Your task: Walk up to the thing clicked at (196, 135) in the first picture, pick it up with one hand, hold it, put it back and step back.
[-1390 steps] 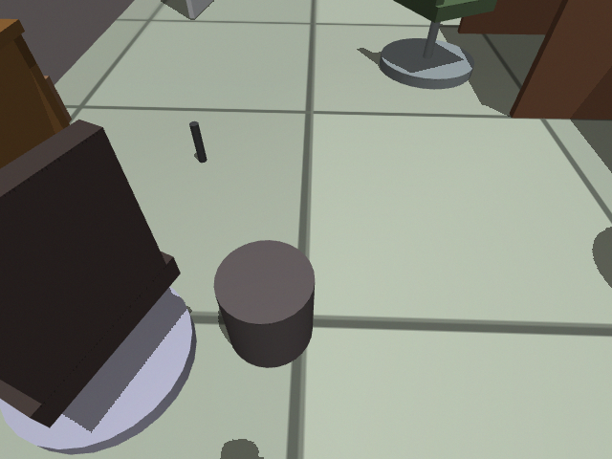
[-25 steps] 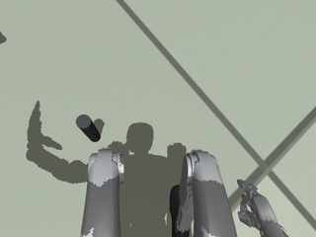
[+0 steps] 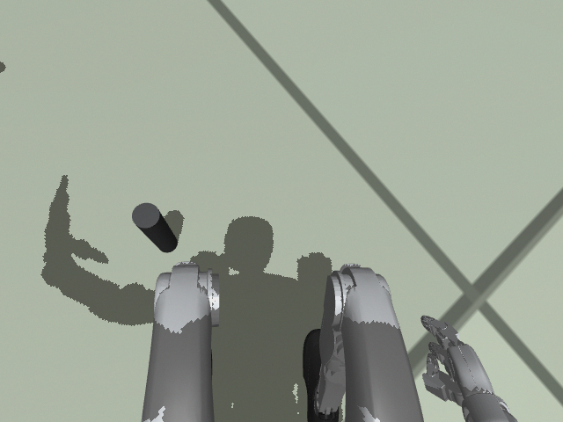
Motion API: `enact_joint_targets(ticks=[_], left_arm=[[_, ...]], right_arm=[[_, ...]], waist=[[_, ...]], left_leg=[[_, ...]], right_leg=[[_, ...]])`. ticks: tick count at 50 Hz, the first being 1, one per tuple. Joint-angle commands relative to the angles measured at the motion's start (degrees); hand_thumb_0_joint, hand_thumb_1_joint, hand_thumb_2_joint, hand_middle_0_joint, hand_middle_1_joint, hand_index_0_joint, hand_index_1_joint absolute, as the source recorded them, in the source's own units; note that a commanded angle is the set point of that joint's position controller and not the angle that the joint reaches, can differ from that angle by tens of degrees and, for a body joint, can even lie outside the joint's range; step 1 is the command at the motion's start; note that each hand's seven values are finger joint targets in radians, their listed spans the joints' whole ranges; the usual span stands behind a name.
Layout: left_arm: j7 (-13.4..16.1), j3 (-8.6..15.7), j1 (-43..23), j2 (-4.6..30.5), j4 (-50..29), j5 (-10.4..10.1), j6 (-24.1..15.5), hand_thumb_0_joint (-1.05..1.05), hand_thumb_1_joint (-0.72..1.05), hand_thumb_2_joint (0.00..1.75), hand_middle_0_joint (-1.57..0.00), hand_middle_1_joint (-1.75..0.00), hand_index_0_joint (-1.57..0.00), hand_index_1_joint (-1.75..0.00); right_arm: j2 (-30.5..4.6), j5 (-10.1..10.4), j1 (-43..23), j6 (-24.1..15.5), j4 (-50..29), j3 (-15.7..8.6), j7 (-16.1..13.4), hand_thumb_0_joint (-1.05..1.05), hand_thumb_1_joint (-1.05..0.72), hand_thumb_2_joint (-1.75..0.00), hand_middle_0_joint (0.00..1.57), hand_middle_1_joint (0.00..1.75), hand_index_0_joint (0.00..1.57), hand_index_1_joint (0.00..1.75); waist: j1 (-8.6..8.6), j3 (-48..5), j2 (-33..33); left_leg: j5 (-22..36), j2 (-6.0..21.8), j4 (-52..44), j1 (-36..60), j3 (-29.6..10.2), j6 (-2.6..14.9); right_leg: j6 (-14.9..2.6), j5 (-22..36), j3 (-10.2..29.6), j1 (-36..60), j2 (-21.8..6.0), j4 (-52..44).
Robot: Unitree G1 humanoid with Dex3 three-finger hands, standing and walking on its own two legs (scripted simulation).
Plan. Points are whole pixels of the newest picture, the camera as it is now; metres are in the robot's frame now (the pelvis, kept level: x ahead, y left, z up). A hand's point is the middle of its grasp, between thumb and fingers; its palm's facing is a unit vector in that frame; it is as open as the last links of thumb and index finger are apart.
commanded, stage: approach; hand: left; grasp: from the side
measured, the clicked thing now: (158, 231) +0.41 +0.22 -0.28
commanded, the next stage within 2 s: close in in 0.46 s
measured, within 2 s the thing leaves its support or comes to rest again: neither
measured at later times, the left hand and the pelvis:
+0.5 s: hand (79, 249) +0.35 +0.33 -0.20, palm faces +0.05 -1.00 +0.01, open 17.0 cm; pelvis -0.01 +0.00 -0.09, yaw -5 degrees
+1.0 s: hand (138, 252) +0.36 +0.25 -0.27, palm faces -0.01 -1.00 +0.02, open 17.6 cm; pelvis -0.02 +0.02 -0.11, yaw -8 degrees
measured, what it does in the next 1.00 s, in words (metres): lowers itself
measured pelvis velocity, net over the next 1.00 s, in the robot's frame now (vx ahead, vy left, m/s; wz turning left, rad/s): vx -0.02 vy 0.02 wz -0.14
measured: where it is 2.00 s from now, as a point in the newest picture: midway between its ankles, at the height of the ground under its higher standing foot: (258, 402)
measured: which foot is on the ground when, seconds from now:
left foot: down 0.00-1.00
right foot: down 0.00-1.00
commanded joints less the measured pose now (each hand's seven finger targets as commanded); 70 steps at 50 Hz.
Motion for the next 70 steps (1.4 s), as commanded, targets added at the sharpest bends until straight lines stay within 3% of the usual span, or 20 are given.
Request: enact_joint_targets(ticks=[1,4,7,11,15,18,23,26,27,28,33,38,41,44,45,51,57,64,66,70], left_arm=[[-1.4,3.0,-7.3,14.1,-4.7,-4.5,-6.3,0.0,-0.54,0.05,-0.07,-0.07,-0.04,-0.1],[-1.9,2.2,-9.1,12.5,-1.5,-5.7,-10.9,0.0,-0.49,0.05,-0.07,-0.07,-0.04,-0.09],[-2.1,-0.8,-13.2,9.4,-0.6,-6.1,-15.5,0.0,-0.47,0.05,-0.07,-0.07,-0.04,-0.09],[-0.9,2.1,-13.0,14.4,-2.1,-5.7,-20.9,0.0,-0.46,0.07,-0.07,-0.07,-0.04,-0.09],[0.7,2.8,-10.3,16.7,1.2,-4.4,-24.4,0.0,-0.44,0.08,-0.07,-0.07,-0.03,-0.1],[1.7,4.3,-8.2,19.4,1.9,-3.3,-26.4,0.0,-0.42,0.07,-0.07,-0.07,-0.04,-0.1],[2.1,0.8,-8.2,14.1,4.2,-3.8,-30.2,0.0,-0.4,0.06,-0.07,-0.07,-0.04,-0.09],[1.8,-7.1,-12.4,5.1,7.1,-5.2,-32.3,0.0,-0.45,0.05,-0.07,-0.07,-0.04,-0.09],[2.3,-6.5,-11.8,6.5,8.3,-4.9,-32.7,0.0,-0.48,0.04,-0.07,-0.07,-0.05,-0.08],[2.6,-10.7,-13.8,3.5,9.3,-4.5,-33.3,0.0,-0.48,0.04,-0.07,-0.07,-0.05,-0.08],[9.3,-8.3,-12.6,9.0,13.7,-2.5,-37.2,0.0,-0.61,0.0,-0.08,-0.08,-0.08,-0.08],[17.0,-7.1,-9.8,8.1,13.5,0.2,-42.0,0.0,-0.61,0.02,-0.08,-0.09,-0.08,-0.09],[20.4,-8.7,-7.9,6.1,11.9,2.6,-42.9,0.0,-0.6,0.01,-0.08,-0.09,-0.08,-0.08],[22.8,-12.2,-8.8,3.8,10.1,4.4,-43.1,0.0,-0.56,0.01,-0.08,-0.07,-0.07,-0.07],[23.2,-15.8,-11.1,1.4,7.8,4.7,-43.5,0.0,-0.56,0.0,-0.08,-0.07,-0.07,-0.06],[27.4,-22.0,-15.0,-3.4,8.1,3.8,-44.4,0.0,-0.59,0.0,-0.07,-0.06,-0.08,-0.04],[33.0,-21.1,-14.8,-2.9,15.0,5.3,-46.6,0.0,-0.6,0.01,-0.08,-0.07,-0.09,-0.06],[36.3,-18.5,-8.7,0.3,16.9,7.7,-48.8,0.0,-0.4,0.09,-0.11,-0.04,-0.08,-0.05],[37.2,-16.8,-8.1,0.9,14.9,7.5,-49.4,0.0,-0.34,0.14,-0.14,-0.08,-0.12,-0.09],[39.0,-18.7,-13.0,0.6,9.2,7.8,-50.5,0.0,-0.09,0.28,-0.31,-0.25,-0.29,-0.26]], right_arm=[[-13.1,-0.1,4.0,-2.5,-2.9,-4.8,-0.3,0.0,-0.9,-0.91,0.2,0.3,0.2,0.3],[-13.4,-1.0,3.8,-3.1,-2.3,-3.7,0.1,0.0,-0.9,-0.9,0.2,0.3,0.2,0.3],[-13.6,-2.1,2.1,-3.7,-2.9,-2.9,0.6,0.0,-0.9,-0.9,0.2,0.3,0.2,0.3],[-14.7,-3.9,0.5,-3.3,-2.8,-1.9,1.4,0.0,-0.9,-0.9,0.2,0.3,0.2,0.3],[-15.6,-5.8,-2.5,-2.1,-2.9,0.3,2.0,0.0,-0.9,-0.9,0.2,0.3,0.2,0.3],[-16.9,-7.3,-3.4,-0.7,-2.1,1.7,2.1,0.0,-0.91,-0.91,0.2,0.3,0.2,0.3],[-18.0,-9.2,-7.3,0.3,-3.0,3.8,2.7,0.0,-0.91,-0.91,0.2,0.3,0.2,0.3],[-17.8,-9.9,-9.3,0.2,-3.6,5.3,3.3,0.0,-0.91,-0.91,0.2,0.3,0.2,0.3],[-18.4,-10.3,-9.0,0.3,-2.6,5.5,3.3,0.0,-0.92,-0.91,0.2,0.3,0.2,0.3],[-18.0,-10.6,-9.6,0.4,-2.6,6.4,3.5,0.0,-0.92,-0.9,0.2,0.3,0.2,0.3],[-19.2,-12.4,-12.1,2.3,-3.8,9.1,4.6,0.0,-0.92,-0.9,0.2,0.3,0.2,0.3],[-19.8,-14.5,-13.9,3.9,-4.7,10.9,6.2,0.0,-0.92,-0.9,0.2,0.3,0.2,0.3],[-20.2,-15.2,-14.0,4.8,-5.0,10.7,6.9,0.0,-0.92,-0.9,0.2,0.3,0.2,0.3],[-20.8,-15.9,-13.7,5.6,-4.6,10.1,7.4,0.0,-0.92,-0.9,0.2,0.3,0.2,0.3],[-20.7,-15.9,-14.4,5.7,-5.3,10.2,7.7,0.0,-0.92,-0.9,0.2,0.3,0.2,0.3],[-20.9,-16.3,-13.6,6.3,-4.3,10.6,9.0,0.0,-0.92,-0.9,0.2,0.3,0.2,0.3],[-20.6,-17.4,-14.1,7.0,-5.3,12.2,9.9,0.0,-0.91,-0.9,0.2,0.3,0.2,0.3],[-20.2,-18.6,-15.5,8.6,-6.7,13.9,10.3,0.0,-0.9,-0.9,0.2,0.3,0.2,0.3],[-20.5,-18.8,-15.3,8.9,-7.0,13.8,10.4,0.0,-0.89,-0.9,0.2,0.3,0.2,0.3],[-20.6,-19.2,-14.8,8.9,-6.2,13.9,10.4,0.0,-0.89,-0.9,0.2,0.3,0.2,0.3]], waist=[[0.16,-26.3,8.9],[-1.18,-26.4,6.9],[-2.25,-26.4,6.6],[0.51,-31.2,9.3],[1.36,-28.1,12.1],[0.56,-28.3,16.4],[-3.16,-25.6,17.0],[-7.58,-23.3,13.9],[-7.79,-22.7,14.3],[-9.34,-21.8,13.8],[-7.51,-18.3,12.8],[-5.96,-15.3,17.9],[-6.35,-15.1,21.2],[-8.36,-13.6,22.9],[-9.66,-12.9,22.9],[-13.66,-10.1,16.7],[-13.29,-6.7,11.7],[-9.67,-7.1,15.8],[-9.88,-9.0,17.4],[-12.61,-10.2,19.4]], left_leg=[[7.1,0.0,-14.3,21.5,2.9,3.08],[8.7,0.0,-10.9,19.6,3.0,3.06],[6.1,0.1,-8.6,18.4,3.0,2.9],[7.8,0.3,-5.1,19.2,3.5,2.41],[7.9,0.7,-3.4,18.3,3.2,1.69],[10.3,1.2,-2.4,19.7,2.7,1.1],[8.7,1.8,0.3,19.7,0.7,0.86],[7.5,1.9,2.8,18.7,-0.6,1.18],[7.8,1.9,3.3,18.9,-0.8,1.06],[7.5,1.9,4.0,18.4,-1.2,1.07],[8.5,1.8,5.6,16.2,-2.4,0.63],[9.0,1.8,4.2,17.6,-3.2,-0.66],[9.8,2.0,2.9,20.1,-3.8,-1.44],[8.5,2.2,2.4,20.2,-4.3,-1.63],[6.4,2.0,2.1,19.4,-4.5,-1.6],[2.4,1.3,3.8,15.8,-6.4,-0.67],[-1.1,0.9,4.4,12.5,-7.5,-0.03],[3.1,1.2,3.4,14.2,-6.9,-0.68],[4.3,1.4,3.1,16.1,-7.2,-1.0],[4.6,1.5,4.0,16.4,-7.2,-0.86]], right_leg=[[-3.88,6.6,-3.4,10.6,2.1,-10.2],[-3.66,8.0,-3.7,11.0,2.2,-8.4],[-3.54,6.1,-4.1,10.3,2.5,-7.3],[-3.61,7.1,-4.5,12.1,3.1,-4.2],[-3.77,7.2,-5.6,11.1,3.5,-1.1],[-3.79,10.0,-6.6,12.4,3.7,1.3],[-3.51,9.9,-8.7,10.6,4.2,3.4],[-3.14,9.9,-9.9,9.2,4.5,3.5],[-3.14,10.4,-10.1,9.4,4.5,3.6],[-3.05,10.4,-10.5,9.0,4.7,3.9],[-2.8,11.2,-12.0,10.2,4.9,5.7],[-3.1,11.4,-13.6,10.9,5.1,6.9],[-3.3,12.5,-14.5,10.2,5.1,7.8],[-3.22,12.7,-15.0,9.0,4.9,7.8],[-3.18,11.7,-15.3,8.4,4.8,7.5],[-2.37,10.3,-15.8,7.8,5.2,6.1],[-1.93,7.3,-16.1,8.2,5.6,5.3],[-2.51,9.8,-16.0,10.7,6.2,6.3],[-2.58,10.8,-16.3,11.2,6.3,6.8],[-2.39,12.3,-16.4,12.2,6.3,6.6]])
